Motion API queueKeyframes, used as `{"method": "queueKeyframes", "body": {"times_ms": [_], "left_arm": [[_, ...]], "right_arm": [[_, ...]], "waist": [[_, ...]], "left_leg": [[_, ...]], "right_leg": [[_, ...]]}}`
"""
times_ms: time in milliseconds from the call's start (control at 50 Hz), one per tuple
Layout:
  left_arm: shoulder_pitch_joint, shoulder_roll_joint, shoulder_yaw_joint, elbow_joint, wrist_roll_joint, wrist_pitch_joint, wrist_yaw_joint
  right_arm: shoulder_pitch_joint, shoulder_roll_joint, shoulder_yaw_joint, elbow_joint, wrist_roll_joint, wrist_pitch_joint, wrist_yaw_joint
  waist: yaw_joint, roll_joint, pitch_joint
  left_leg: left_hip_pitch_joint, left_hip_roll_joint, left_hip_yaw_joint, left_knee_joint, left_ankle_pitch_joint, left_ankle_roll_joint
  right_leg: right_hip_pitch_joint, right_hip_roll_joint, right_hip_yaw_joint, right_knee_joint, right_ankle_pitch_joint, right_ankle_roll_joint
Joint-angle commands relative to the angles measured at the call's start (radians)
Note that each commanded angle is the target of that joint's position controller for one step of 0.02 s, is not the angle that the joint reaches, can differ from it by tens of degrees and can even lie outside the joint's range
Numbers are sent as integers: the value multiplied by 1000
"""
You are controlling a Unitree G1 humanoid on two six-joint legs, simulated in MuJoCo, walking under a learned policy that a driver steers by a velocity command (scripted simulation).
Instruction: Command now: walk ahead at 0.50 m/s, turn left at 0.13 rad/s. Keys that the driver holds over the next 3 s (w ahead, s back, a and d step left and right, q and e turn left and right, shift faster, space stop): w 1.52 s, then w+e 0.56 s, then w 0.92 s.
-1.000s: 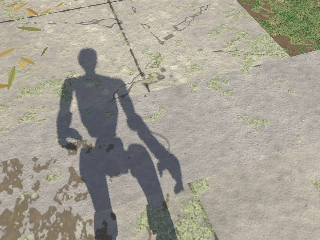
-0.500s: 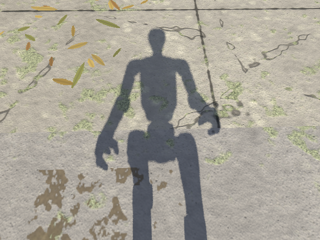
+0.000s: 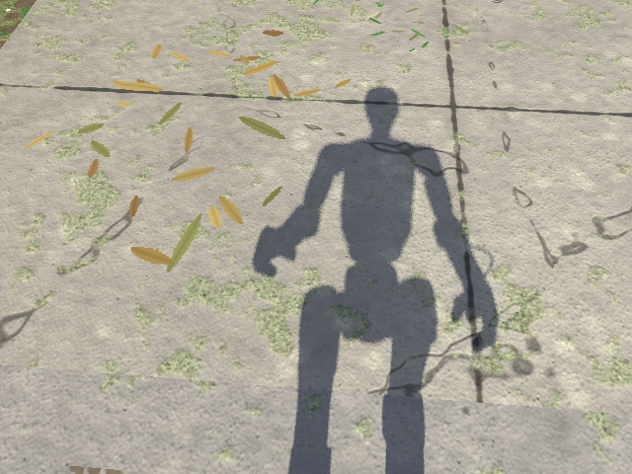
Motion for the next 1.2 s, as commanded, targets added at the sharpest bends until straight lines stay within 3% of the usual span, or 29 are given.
{"method": "queueKeyframes", "body": {"times_ms": [20,40,60,120,180,260,360,400,440,460,480,500,520,540,560,580,660,780,880,940,960,980,1000,1020,1040,1060,1080,1120,1200], "left_arm": [[195,133,38,-1,0,13,8],[159,115,31,-2,9,16,8],[144,98,24,-3,18,14,10],[157,108,25,17,3,8,12],[181,145,36,35,-3,14,22],[236,158,35,64,-14,27,28],[310,171,37,108,-19,54,32],[303,188,44,114,-20,65,37],[269,193,43,108,-19,73,42],[258,159,27,87,-4,70,44],[364,50,-8,60,6,50,38],[353,84,-4,76,-4,28,29],[265,161,19,51,-31,17,22],[196,158,18,33,-35,14,21],[165,145,19,28,-20,17,24],[178,136,24,34,-10,28,26],[184,82,16,38,-1,62,34],[-31,48,1,-18,0,45,19],[-148,66,1,-68,-10,34,-5],[-94,99,14,-62,-8,27,-13],[1,123,29,-35,-6,26,-9],[160,176,55,12,-2,26,0],[302,276,78,31,17,29,9],[348,264,76,51,0,35,4],[313,188,52,45,-12,36,5],[238,162,43,32,-10,37,8],[173,138,36,21,-2,39,9],[112,96,24,14,17,33,6],[130,128,35,44,7,17,13]], "right_arm": [[-87,-137,-20,-118,4,-34,-1],[-118,-125,-21,-129,-12,-38,1],[-103,-111,-23,-128,-15,-37,4],[-78,-63,-13,-122,-12,-26,6],[-169,-41,-2,-153,-19,-28,5],[-295,-20,8,-180,-11,-40,19],[-412,-32,5,-226,0,-52,45],[-389,-53,-3,-226,-2,-55,52],[-199,-111,-35,-173,-10,-55,44],[-26,-165,-55,-134,-19,-51,33],[74,-268,-78,-119,-36,-44,28],[103,-196,-60,-108,-20,-39,30],[34,-150,-41,-110,-15,-37,29],[-35,-128,-32,-117,-14,-36,28],[-88,-104,-24,-116,-20,-37,33],[-123,-82,-17,-118,-27,-43,36],[-132,-103,-27,-85,-21,-66,37],[-48,-144,-35,-25,-12,-53,16],[29,-163,-42,34,-1,-31,9],[15,-178,-49,49,1,-15,1],[-5,-177,-47,48,1,-8,-1],[1,-146,-33,43,-7,-5,-4],[79,-64,-3,9,-22,-17,-1],[125,-17,13,23,-19,-38,4],[35,-118,-12,12,6,-53,12],[-45,-139,-17,-12,18,-62,14],[-89,-132,-17,-19,8,-63,10],[-71,-106,-22,-12,-6,-46,8],[-106,-66,-15,-23,-16,-19,0]], "waist": [[117,-69,-84],[93,-58,-31],[64,-85,-28],[40,-111,-27],[59,-84,-3],[106,-81,20],[131,-87,54],[100,-101,38],[-12,-97,-81],[-85,-60,-213],[-62,176,-365],[-78,224,-426],[-71,151,-256],[-46,86,-150],[-15,40,-74],[21,53,-47],[63,59,-14],[-5,33,35],[-36,39,61],[10,63,23],[66,61,-34],[130,36,-147],[135,-134,-318],[129,-296,-403],[151,-206,-291],[133,-157,-166],[106,-98,-94],[46,-117,-44],[27,-91,-5]], "left_leg": [[-548,104,19,284,95,-4],[-523,135,33,220,146,-8],[-466,162,35,177,181,-9],[-432,182,69,74,203,-29],[-468,194,91,-94,333,-52],[-405,161,127,-331,541,-53],[-414,130,133,-454,512,-21],[-361,113,140,-486,441,7],[-76,64,186,-532,446,56],[214,160,94,-483,486,107],[612,421,-342,-507,369,263],[645,475,-587,-642,257,300],[518,438,-455,-667,204,252],[366,394,-323,-692,253,223],[231,352,-237,-730,329,209],[140,318,-174,-766,390,196],[19,288,-51,-849,507,216],[51,248,69,-869,509,170],[203,314,48,-808,513,155],[272,332,45,-710,692,126],[262,299,76,-597,846,105],[176,243,120,-398,854,74],[-161,135,177,-22,543,9],[-416,9,88,197,-90,-23],[-534,69,20,293,-80,-10],[-570,120,52,278,16,2],[-539,161,76,227,102,0],[-427,207,70,149,196,-9],[-440,223,84,19,307,-47]], "right_leg": [[537,-344,532,-279,-221,-187],[434,-311,461,-302,-115,-187],[377,-278,402,-321,-33,-178],[322,-252,296,-368,116,-196],[319,-243,220,-402,203,-197],[325,-202,126,-402,226,-156],[456,-268,148,-344,250,-141],[504,-287,150,-287,356,-122],[475,-236,95,-68,626,-87],[319,-191,62,164,505,-55],[-92,-32,7,565,37,20],[-240,1,134,709,-421,20],[-325,-60,141,764,-373,10],[-319,-109,107,727,-281,8],[-287,-138,91,663,-219,15],[-226,-166,98,613,-171,21],[-181,-181,85,501,-61,59],[-172,-146,51,125,244,66],[-192,-119,55,-7,192,32],[-89,-87,27,-48,80,-9],[52,-54,-7,-77,79,-32],[296,-73,10,-57,111,-68],[696,-320,355,-34,90,-194],[854,-427,716,-184,-92,-285],[785,-398,665,-227,-214,-242],[648,-369,535,-250,-187,-205],[512,-332,442,-279,-110,-189],[341,-279,332,-343,13,-178],[274,-262,216,-417,155,-203]]}}
Next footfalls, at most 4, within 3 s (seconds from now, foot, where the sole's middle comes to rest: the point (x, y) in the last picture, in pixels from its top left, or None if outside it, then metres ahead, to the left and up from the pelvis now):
0.46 left None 0.42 0.14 -0.76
0.98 right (367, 366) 0.71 -0.10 -0.76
1.52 left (262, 265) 1.01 0.14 -0.76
2.06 right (356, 188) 1.27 -0.12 -0.76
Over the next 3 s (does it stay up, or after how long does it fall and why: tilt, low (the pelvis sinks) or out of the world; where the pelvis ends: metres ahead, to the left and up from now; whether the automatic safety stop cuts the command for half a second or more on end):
stays up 1.65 -0.12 0.02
